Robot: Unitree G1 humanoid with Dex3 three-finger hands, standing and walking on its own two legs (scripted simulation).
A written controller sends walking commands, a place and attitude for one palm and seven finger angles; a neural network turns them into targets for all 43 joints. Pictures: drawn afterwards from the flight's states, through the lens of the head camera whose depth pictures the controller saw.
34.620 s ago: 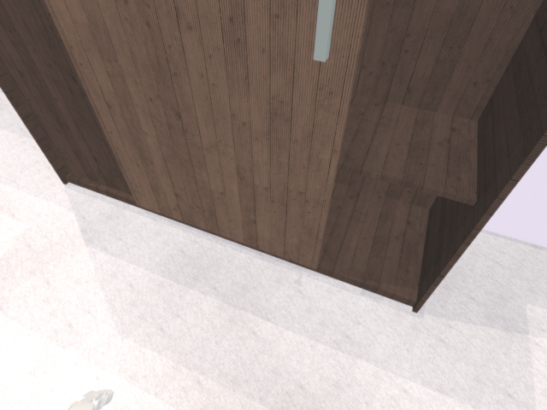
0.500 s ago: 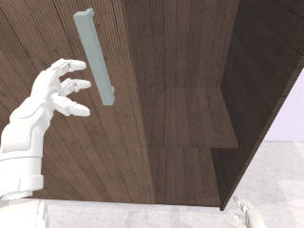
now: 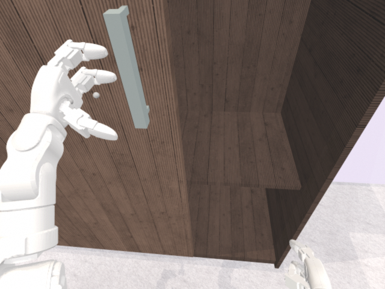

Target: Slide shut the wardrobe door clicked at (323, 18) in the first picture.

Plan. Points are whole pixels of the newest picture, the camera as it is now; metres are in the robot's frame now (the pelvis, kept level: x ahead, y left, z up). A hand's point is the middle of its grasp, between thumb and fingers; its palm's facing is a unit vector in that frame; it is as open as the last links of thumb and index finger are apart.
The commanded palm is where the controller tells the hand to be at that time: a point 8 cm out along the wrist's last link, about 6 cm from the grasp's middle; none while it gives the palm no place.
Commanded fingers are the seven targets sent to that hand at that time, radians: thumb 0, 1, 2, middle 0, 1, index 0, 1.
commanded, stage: move the hooked fingers beside the handle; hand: left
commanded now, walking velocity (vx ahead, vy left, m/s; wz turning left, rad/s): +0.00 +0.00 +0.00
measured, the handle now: (134, 72) +0.43 +0.13 +0.27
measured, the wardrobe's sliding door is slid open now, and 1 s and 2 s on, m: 0.40 0.40 0.40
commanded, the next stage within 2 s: none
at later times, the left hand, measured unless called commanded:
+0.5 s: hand (73, 70) +0.36 +0.21 +0.31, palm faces +0.05 -0.99 -0.11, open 14.0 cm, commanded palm +0.33 +0.26 +0.26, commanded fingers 0.00 -0.50 0.30 -0.30 -1.20 -0.30 -1.20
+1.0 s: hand (91, 111) +0.37 +0.21 +0.23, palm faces +0.00 -1.00 -0.08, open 14.0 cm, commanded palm +0.33 +0.25 +0.26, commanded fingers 0.00 -0.50 0.30 -0.30 -1.20 -0.30 -1.20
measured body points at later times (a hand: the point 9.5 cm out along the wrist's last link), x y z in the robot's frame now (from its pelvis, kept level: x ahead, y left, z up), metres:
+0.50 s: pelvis +0.00 +0.00 +0.00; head -0.04 -0.03 +0.45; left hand +0.35 +0.26 +0.32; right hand +0.16 -0.24 -0.10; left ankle +0.01 +0.13 -0.74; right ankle -0.06 -0.09 -0.74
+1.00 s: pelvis +0.00 +0.01 +0.00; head -0.04 -0.04 +0.45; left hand +0.36 +0.26 +0.24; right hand +0.17 -0.24 -0.10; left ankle +0.01 +0.13 -0.74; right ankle -0.06 -0.09 -0.74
